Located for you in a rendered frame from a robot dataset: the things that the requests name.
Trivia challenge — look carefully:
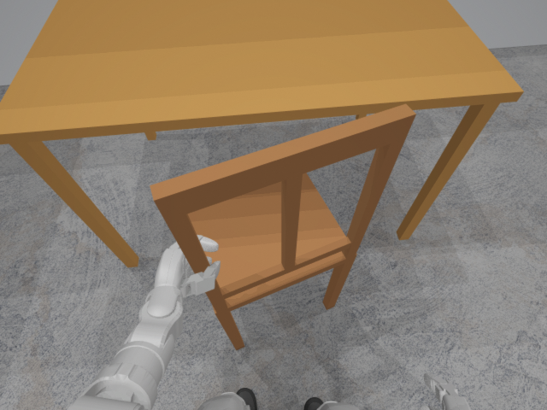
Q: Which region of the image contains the robot right hand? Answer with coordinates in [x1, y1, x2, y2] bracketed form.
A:
[420, 373, 472, 410]

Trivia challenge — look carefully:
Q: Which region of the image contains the chair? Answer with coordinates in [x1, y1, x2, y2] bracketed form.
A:
[150, 104, 416, 350]

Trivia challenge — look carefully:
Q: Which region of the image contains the robot left shin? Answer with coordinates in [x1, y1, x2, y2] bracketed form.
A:
[221, 392, 244, 401]

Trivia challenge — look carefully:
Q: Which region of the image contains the left robot foot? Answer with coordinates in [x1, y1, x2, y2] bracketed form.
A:
[237, 388, 257, 410]

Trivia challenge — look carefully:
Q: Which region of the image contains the table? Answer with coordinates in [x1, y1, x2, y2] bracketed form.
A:
[0, 0, 524, 267]

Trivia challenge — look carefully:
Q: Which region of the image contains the robot left forearm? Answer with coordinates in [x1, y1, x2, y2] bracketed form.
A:
[67, 285, 184, 410]

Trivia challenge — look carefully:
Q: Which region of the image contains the robot left hand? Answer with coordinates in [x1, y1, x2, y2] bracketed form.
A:
[154, 235, 221, 298]

